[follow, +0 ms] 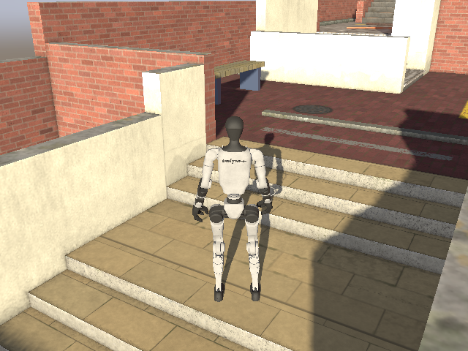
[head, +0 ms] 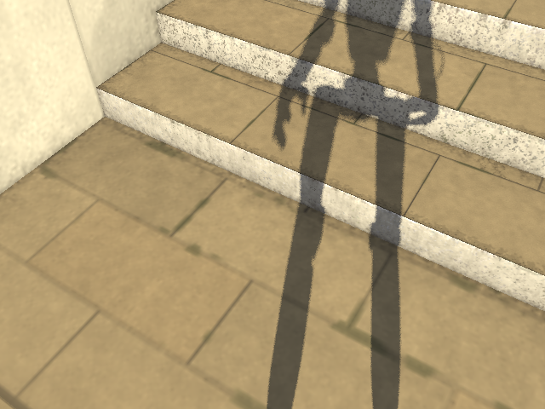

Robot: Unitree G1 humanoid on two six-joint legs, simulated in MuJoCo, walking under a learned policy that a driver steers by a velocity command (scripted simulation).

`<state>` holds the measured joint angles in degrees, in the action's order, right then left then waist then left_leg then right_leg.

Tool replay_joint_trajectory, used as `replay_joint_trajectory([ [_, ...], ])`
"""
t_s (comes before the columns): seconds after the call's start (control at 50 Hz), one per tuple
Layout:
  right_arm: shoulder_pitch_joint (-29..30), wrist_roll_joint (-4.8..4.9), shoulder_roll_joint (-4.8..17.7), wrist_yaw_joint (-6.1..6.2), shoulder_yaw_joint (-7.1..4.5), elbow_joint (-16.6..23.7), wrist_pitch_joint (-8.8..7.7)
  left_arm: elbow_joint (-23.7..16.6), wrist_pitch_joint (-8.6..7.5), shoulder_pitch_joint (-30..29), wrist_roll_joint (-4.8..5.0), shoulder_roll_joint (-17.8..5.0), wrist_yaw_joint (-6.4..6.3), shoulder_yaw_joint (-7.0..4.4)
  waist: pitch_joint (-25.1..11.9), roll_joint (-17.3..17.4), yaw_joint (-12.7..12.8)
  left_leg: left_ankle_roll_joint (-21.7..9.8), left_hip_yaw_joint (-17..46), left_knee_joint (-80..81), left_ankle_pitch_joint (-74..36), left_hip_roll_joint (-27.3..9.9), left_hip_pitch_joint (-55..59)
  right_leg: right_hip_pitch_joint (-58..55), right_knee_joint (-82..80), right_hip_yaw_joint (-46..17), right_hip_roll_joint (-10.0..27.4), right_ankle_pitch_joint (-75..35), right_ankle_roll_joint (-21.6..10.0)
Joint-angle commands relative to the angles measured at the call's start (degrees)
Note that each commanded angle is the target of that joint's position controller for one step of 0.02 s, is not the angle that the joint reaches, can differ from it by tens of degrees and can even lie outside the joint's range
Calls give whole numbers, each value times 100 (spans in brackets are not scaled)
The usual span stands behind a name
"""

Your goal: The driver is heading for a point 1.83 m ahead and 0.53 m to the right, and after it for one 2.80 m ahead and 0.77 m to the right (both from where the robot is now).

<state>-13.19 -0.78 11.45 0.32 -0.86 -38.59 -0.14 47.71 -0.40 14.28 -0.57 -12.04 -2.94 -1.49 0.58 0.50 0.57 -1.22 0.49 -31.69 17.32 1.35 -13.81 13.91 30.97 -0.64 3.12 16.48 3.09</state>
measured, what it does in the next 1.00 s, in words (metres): walks ahead: left foot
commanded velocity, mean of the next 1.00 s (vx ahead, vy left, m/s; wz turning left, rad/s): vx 0.18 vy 0.00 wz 0.00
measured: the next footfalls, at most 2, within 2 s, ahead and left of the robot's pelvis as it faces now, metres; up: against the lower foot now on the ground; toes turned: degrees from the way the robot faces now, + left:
left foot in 0.86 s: +0.37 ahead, +0.10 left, +0.00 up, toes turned +2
right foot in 1.20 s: +0.34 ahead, -0.13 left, +0.00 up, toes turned -1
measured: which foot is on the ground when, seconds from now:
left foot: down 0.00-0.48, up 0.50-0.84, down 0.86-1.00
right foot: down 0.00-0.88, up 0.90-1.00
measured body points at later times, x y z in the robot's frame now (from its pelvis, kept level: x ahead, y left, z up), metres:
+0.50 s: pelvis +0.04 -0.03 +0.01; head +0.04 -0.04 +0.46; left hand +0.12 +0.24 -0.11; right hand +0.12 -0.30 -0.11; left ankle -0.01 +0.10 -0.73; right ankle +0.00 -0.14 -0.73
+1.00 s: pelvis +0.22 +0.01 +0.00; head +0.26 +0.02 +0.44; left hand +0.27 +0.28 -0.14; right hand +0.39 -0.24 -0.10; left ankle +0.32 +0.10 -0.73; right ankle +0.12 -0.14 -0.65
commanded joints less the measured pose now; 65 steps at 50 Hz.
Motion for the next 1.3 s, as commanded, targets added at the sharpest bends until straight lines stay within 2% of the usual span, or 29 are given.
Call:
replay_joint_trajectory([
  [0.02,59,8,491,39,-131,347,-85,-220,-50,88,6,-584,-28,-138,-128,-2,7,-191,372,610,-973,-347,-141,-126,-337,-49,25,-874,-178],
  [0.28,-336,29,437,144,-141,-98,-42,237,-25,322,33,-419,-47,-115,-169,21,-3,-127,246,636,-198,-256,-87,-135,-383,79,-128,-253,-259],
  [0.3,-362,66,1083,-166,-365,-40,-193,-168,-144,-58,-27,-803,316,-240,492,-115,-9,-340,323,1162,1960,-246,-567,439,-852,79,-131,1618,-480],
  [0.32,-474,-18,1322,-260,-513,-128,-289,-172,-204,-47,-86,-930,453,-321,743,48,-67,-563,530,1393,2750,-406,-604,700,-816,91,-188,2356,-633],
  [0.36,-963,-85,1149,-118,-541,-300,-475,-237,-308,-36,-228,-760,391,-352,494,524,-247,-1100,1541,1879,2789,-1207,269,1008,-246,214,-203,1480,-678],
  [0.4,-188,27,932,118,-418,-36,-609,-536,-534,-436,-298,-421,258,-277,287,747,-99,-1429,2256,2367,2149,-1847,73,409,196,170,-261,441,-809],
  [0.44,484,1,915,191,-349,82,-536,-512,-631,18,-175,-358,282,-273,268,658,316,-1273,1670,2329,1853,-1562,-468,-689,-686,291,-307,44,-1045],
  [0.48,114,-212,723,135,-302,-122,-355,-191,-714,905,-234,-409,353,-305,94,149,530,-1031,887,1186,1515,-897,-749,-1921,-1385,87,-120,-214,-1113],
  [0.5,473,338,598,115,-284,177,-353,38,-599,1343,463,-1016,300,-463,266,-41,496,-243,-217,-317,385,-7,-1665,-2092,-1380,-1369,665,38,-1313],
  [0.52,539,367,586,117,-256,330,-416,91,-523,1826,529,-1534,287,-573,220,-800,706,8,-213,-1612,1002,-6,-2791,-2719,-1816,-2653,1574,-53,-1882],
  [0.54,464,418,737,96,-304,360,-467,119,-505,1902,272,-1314,254,-495,353,-690,620,60,136,-2839,1483,-221,-3595,-2846,-1879,-3041,1914,-195,-2116],
  [0.56,266,456,728,36,-299,279,-483,14,-500,1698,103,-1093,242,-417,301,-486,448,2,284,-3478,1204,-448,-3921,-2882,-1843,-2765,1798,18,-2024],
  [0.64,820,245,598,-207,-232,429,-515,-145,-425,990,84,-719,241,-212,588,-477,249,12,37,-2969,16,-830,-3753,-1861,-2408,-1386,1195,-559,-1602],
  [0.74,1390,185,443,-328,-120,619,-572,-161,-382,963,104,-1198,147,-287,571,-562,298,188,-392,-769,-1398,-372,-1818,-676,-2255,-289,683,-2493,-1312],
  [0.8,1078,189,821,-297,-280,581,-558,-105,-361,956,169,-1302,159,-325,247,-771,16,-95,-242,-190,-1804,-168,-1146,-1070,-1625,-285,846,-3653,-1073],
  [0.84,18,94,1099,-228,-448,201,-558,-167,-331,774,171,-1224,162,-315,-400,-685,-540,-379,-394,245,-2358,91,272,-985,-341,-56,523,-4345,-775],
  [0.86,-538,38,1307,-153,-512,65,-542,-220,-337,864,96,-1076,161,-267,-849,-388,-756,-544,-66,143,-3539,-339,1446,-302,711,84,210,-3443,-528],
  [0.88,-1013,-157,1751,-80,-546,40,-489,-283,-349,1478,-67,-497,167,-82,-1763,1177,-554,-1368,1745,-175,-5590,-1965,3178,1173,2971,208,-501,200,-158],
  [0.9,-1059,-146,1549,-133,-445,22,-452,-49,-370,2209,88,-395,198,-15,-2827,1753,-332,-2066,3493,641,-5387,-2722,3323,1447,4285,-657,-830,2285,-15],
  [0.92,-522,-1,1305,-167,-415,78,-392,17,-310,1914,211,-935,210,-169,-2205,977,-289,-1848,2967,983,-3864,-2388,2430,1616,4627,-730,-448,1962,8],
  [0.96,321,116,844,-188,-261,83,-365,-208,-173,870,141,-945,127,-185,-869,154,-119,-1384,1816,1325,-2432,-1817,869,1874,4169,-326,42,1302,-6],
  [0.98,607,50,763,-196,-236,65,-375,-240,-68,823,83,-865,73,-201,-635,268,77,-1230,1402,1540,-2191,-1600,105,1435,3732,-372,230,1021,-15],
  [1.04,877,-127,746,-204,-242,-113,-438,-157,89,1086,19,-540,12,-124,-512,614,324,-1222,597,1794,-2312,-1218,-999,363,2518,-140,173,767,-8],
  [1.14,798,-10,936,-91,-286,-363,-287,-236,133,660,-16,-659,31,-118,-565,581,174,-1194,740,1868,-1,-1287,-1084,-297,808,-12,75,-245,-127],
  [1.18,779,37,702,-52,-194,-473,-218,-223,139,604,-97,-669,58,-139,-313,445,246,-796,682,1760,1158,-1046,-1415,-726,173,68,-28,-460,-284],
  [1.22,395,2,545,-41,-137,-647,-205,-421,114,399,-135,-1046,11,-180,130,-240,1,-184,355,1120,1451,-494,-1378,-363,-765,-674,597,-451,-574],
  [1.24,114,44,456,6,-158,-717,-179,-347,88,31,-85,-1117,20,-209,207,-1230,-354,12,-146,833,579,-154,-542,746,-1118,-788,575,1094,-742],
  [1.26,264,-4,624,59,-183,-774,-151,-416,17,-181,-90,-739,53,-122,317,-1219,-269,85,-165,552,40,-144,2,1191,-1406,-752,406,1709,-660],
  [1.3,236,-12,645,118,-207,-890,-93,-338,-105,-286,-110,-556,94,-54,277,-1048,-307,5,-73,566,-380,-267,292,1206,-1307,-575,265,1252,-418],
])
